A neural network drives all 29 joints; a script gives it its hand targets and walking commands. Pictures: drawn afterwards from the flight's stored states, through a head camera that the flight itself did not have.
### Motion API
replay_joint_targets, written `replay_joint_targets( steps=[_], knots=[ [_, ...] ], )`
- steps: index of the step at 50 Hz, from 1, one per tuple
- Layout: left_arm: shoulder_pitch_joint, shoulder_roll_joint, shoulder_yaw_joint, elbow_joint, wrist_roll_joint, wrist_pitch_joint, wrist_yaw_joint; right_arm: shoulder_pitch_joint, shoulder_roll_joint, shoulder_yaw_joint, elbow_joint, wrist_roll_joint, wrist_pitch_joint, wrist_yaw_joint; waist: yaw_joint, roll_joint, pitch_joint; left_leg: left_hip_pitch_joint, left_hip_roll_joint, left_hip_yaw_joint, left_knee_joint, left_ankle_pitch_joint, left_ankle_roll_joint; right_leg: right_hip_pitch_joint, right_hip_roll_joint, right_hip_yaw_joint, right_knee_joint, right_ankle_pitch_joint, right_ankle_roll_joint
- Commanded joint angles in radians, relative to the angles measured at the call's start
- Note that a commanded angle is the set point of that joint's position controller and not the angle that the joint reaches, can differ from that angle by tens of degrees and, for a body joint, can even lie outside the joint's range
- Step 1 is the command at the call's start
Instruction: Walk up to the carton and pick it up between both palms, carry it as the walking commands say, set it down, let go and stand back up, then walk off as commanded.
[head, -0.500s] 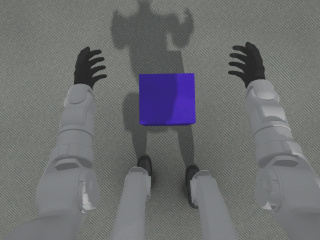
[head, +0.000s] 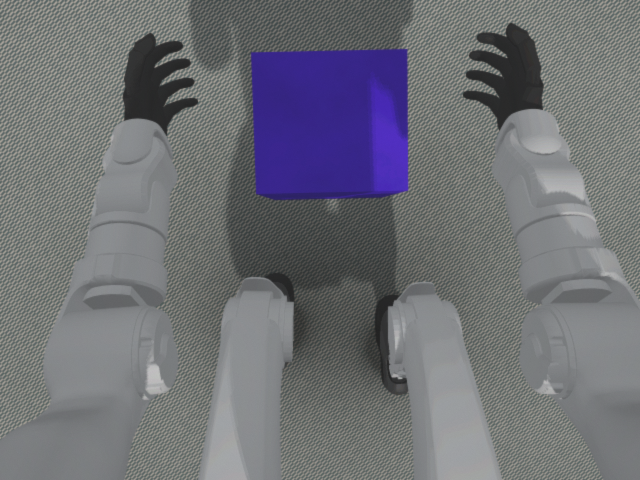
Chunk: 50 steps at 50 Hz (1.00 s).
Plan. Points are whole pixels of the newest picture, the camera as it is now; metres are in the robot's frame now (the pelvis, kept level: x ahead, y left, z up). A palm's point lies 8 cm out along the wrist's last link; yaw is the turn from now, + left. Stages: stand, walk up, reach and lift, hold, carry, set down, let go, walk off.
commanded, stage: reach and lift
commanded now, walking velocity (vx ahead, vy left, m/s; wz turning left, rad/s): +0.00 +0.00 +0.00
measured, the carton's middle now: (328, 138) +0.51 +0.02 -0.39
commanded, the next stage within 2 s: none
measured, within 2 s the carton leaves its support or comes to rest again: leaves its support in 1.94 s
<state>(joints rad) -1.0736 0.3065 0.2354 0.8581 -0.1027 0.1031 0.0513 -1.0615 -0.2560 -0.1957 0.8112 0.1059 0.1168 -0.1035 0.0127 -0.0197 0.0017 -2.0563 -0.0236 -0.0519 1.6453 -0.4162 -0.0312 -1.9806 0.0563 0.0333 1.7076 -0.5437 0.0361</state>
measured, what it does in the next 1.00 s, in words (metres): lowers itself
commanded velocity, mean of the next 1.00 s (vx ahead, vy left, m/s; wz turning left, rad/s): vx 0.00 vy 0.00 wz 0.00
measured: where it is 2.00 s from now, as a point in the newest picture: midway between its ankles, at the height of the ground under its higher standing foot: (334, 350)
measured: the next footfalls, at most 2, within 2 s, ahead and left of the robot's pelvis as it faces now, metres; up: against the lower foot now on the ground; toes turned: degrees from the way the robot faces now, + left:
none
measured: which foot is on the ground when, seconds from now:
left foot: down 0.00-1.00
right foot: down 0.00-1.00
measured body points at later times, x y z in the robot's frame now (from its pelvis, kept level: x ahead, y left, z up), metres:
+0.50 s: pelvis -0.02 +0.00 -0.10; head +0.34 +0.02 +0.16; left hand +0.50 +0.22 -0.30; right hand +0.51 -0.17 -0.29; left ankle +0.12 +0.13 -0.48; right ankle +0.08 -0.12 -0.48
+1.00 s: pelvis -0.03 +0.00 -0.15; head +0.33 +0.01 +0.11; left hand +0.50 +0.21 -0.34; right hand +0.51 -0.16 -0.33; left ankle +0.12 +0.13 -0.48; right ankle +0.08 -0.12 -0.48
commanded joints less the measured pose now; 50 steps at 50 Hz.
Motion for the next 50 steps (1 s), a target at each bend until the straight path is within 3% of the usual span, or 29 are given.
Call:
replay_joint_targets(
  steps=[1, 5, 6, 7, 11, 14, 16, 17, 19, 21, 24, 28, 32, 34, 37, 38, 39, 41, 44, 47, 50],
  knots=[
    [-0.329, 0.115, -0.012, -0.085, -0.015, -0.027, 0.010, -0.307, -0.143, -0.016, -0.088, 0.010, -0.034, -0.003, 0.008, 0.046, -1.140, 0.684, -0.021, 0.106, 0.014, 0.231, -0.010, 0.312, 0.010, -0.104, -0.094, 0.206, 0.013],
    [-0.297, 0.100, -0.001, 0.021, -0.004, -0.048, 0.019, -0.286, -0.131, -0.001, 0.032, 0.005, -0.055, 0.007, 0.024, 0.030, -1.013, 0.616, -0.016, 0.090, 0.069, 0.259, -0.006, 0.185, 0.011, -0.101, -0.034, 0.208, 0.017],
    [-0.299, 0.105, 0.002, 0.027, -0.008, -0.050, 0.022, -0.284, -0.134, 0.000, 0.046, 0.003, -0.056, 0.007, 0.010, 0.012, -1.019, 0.604, -0.013, 0.088, 0.079, 0.247, -0.006, 0.198, 0.009, -0.101, -0.019, 0.205, 0.018],
    [-0.313, 0.109, 0.001, 0.023, -0.003, -0.056, 0.024, -0.299, -0.134, 0.009, 0.050, 0.016, -0.060, 0.009, 0.031, 0.021, -1.019, 0.602, -0.013, 0.090, 0.090, 0.256, -0.007, 0.183, 0.009, -0.094, -0.009, 0.203, 0.016],
    [-0.337, 0.129, 0.008, 0.042, -0.007, -0.070, 0.037, -0.337, -0.159, 0.016, 0.065, 0.034, -0.075, 0.006, 0.039, 0.026, -1.028, 0.601, -0.004, 0.082, 0.128, 0.237, -0.002, 0.154, 0.005, -0.101, 0.043, 0.180, 0.016],
    [-0.388, 0.135, -0.011, 0.049, -0.025, -0.078, 0.043, -0.388, -0.170, 0.026, 0.070, 0.055, -0.083, 0.000, 0.036, 0.032, -1.006, 0.574, 0.004, 0.082, 0.165, 0.219, -0.002, 0.124, -0.002, -0.099, 0.079, 0.159, 0.013],
    [-0.428, 0.143, -0.024, 0.049, -0.046, -0.081, 0.045, -0.420, -0.198, 0.025, 0.066, 0.050, -0.089, -0.005, 0.015, 0.030, -0.997, 0.563, 0.007, 0.076, 0.192, 0.203, -0.002, 0.111, -0.009, -0.102, 0.103, 0.145, 0.012],
    [-0.431, 0.145, -0.031, 0.059, -0.051, -0.085, 0.043, -0.431, -0.189, 0.029, 0.067, 0.057, -0.090, -0.007, 0.023, 0.034, -1.003, 0.563, 0.007, 0.078, 0.203, 0.207, -0.002, 0.116, -0.010, -0.102, 0.115, 0.148, 0.014],
    [-0.460, 0.143, -0.064, 0.083, -0.076, -0.087, 0.043, -0.447, -0.199, 0.039, 0.107, 0.065, -0.092, -0.009, 0.003, 0.043, -0.987, 0.555, 0.013, 0.072, 0.227, 0.197, -0.006, 0.108, -0.016, -0.098, 0.140, 0.144, 0.013],
    [-0.470, 0.139, -0.079, 0.111, -0.087, -0.093, 0.040, -0.453, -0.192, 0.057, 0.137, 0.073, -0.096, -0.007, 0.006, 0.045, -0.947, 0.529, 0.016, 0.069, 0.254, 0.197, -0.005, 0.083, -0.021, -0.090, 0.160, 0.138, 0.013],
    [-0.507, 0.166, -0.086, 0.090, -0.107, -0.110, 0.044, -0.480, -0.204, 0.073, 0.115, 0.088, -0.110, -0.013, 0.005, 0.035, -0.990, 0.539, 0.019, 0.061, 0.295, 0.242, -0.006, 0.121, -0.024, -0.079, 0.198, 0.187, 0.016],
    [-0.502, 0.191, -0.091, 0.146, -0.123, -0.120, 0.046, -0.506, -0.205, 0.110, 0.143, 0.116, -0.117, -0.018, 0.031, 0.021, -0.986, 0.504, 0.023, 0.065, 0.341, 0.245, -0.002, 0.149, -0.026, -0.063, 0.236, 0.199, 0.018],
    [-0.548, 0.237, -0.091, 0.121, -0.144, -0.133, 0.057, -0.564, -0.226, 0.144, 0.107, 0.151, -0.122, -0.033, 0.063, 0.005, -1.097, 0.529, 0.028, 0.077, 0.387, 0.278, -0.006, 0.267, -0.026, -0.053, 0.284, 0.250, 0.019],
    [-0.573, 0.231, -0.107, 0.131, -0.190, -0.135, 0.055, -0.605, -0.228, 0.160, 0.094, 0.153, -0.119, -0.040, 0.060, -0.011, -1.119, 0.532, 0.027, 0.074, 0.410, 0.286, -0.005, 0.313, -0.029, -0.054, 0.309, 0.265, 0.019],
    [-0.622, 0.184, -0.182, 0.124, -0.276, -0.123, 0.039, -0.676, -0.203, 0.210, 0.006, 0.181, -0.108, -0.045, 0.018, -0.039, -1.255, 0.587, 0.029, 0.075, 0.446, 0.330, -0.004, 0.446, -0.028, -0.062, 0.343, 0.337, 0.017],
    [-0.589, 0.180, -0.170, 0.117, -0.292, -0.123, 0.037, -0.684, -0.197, 0.203, -0.041, 0.181, -0.112, -0.049, 0.031, -0.052, -1.268, 0.575, 0.018, 0.083, 0.452, 0.384, -0.002, 0.510, -0.026, -0.065, 0.347, 0.406, 0.022],
    [-0.606, 0.195, -0.175, 0.111, -0.299, -0.124, 0.035, -0.679, -0.194, 0.198, -0.036, 0.182, -0.108, -0.050, 0.016, -0.065, -1.225, 0.552, 0.019, 0.082, 0.453, 0.365, 0.007, 0.495, -0.025, -0.067, 0.349, 0.405, 0.023],
    [-0.579, 0.237, -0.137, 0.215, -0.269, -0.114, 0.029, -0.640, -0.180, 0.202, 0.068, 0.170, -0.093, -0.043, 0.034, -0.085, -1.043, 0.463, 0.020, 0.086, 0.436, 0.264, 0.016, 0.408, -0.028, -0.064, 0.333, 0.311, 0.027],
    [-0.549, 0.231, -0.110, 0.310, -0.212, -0.104, 0.024, -0.585, -0.171, 0.200, 0.214, 0.155, -0.067, -0.022, 0.063, -0.053, -0.833, 0.372, 0.027, 0.087, 0.410, 0.138, 0.013, 0.303, -0.026, -0.034, 0.311, 0.183, 0.016],
    [-0.568, 0.249, -0.083, 0.310, -0.152, -0.120, 0.033, -0.565, -0.189, 0.166, 0.256, 0.147, -0.076, -0.019, 0.078, 0.009, -0.784, 0.391, 0.032, 0.086, 0.394, 0.121, 0.004, 0.235, -0.024, -0.042, 0.311, 0.147, 0.011],
    [-0.621, 0.246, -0.080, 0.265, -0.122, -0.139, 0.044, -0.593, -0.208, 0.136, 0.242, 0.138, -0.099, -0.022, 0.058, 0.053, -0.760, 0.401, 0.028, 0.076, 0.384, 0.141, -0.001, 0.160, -0.021, -0.048, 0.303, 0.147, 0.008]
  ],
)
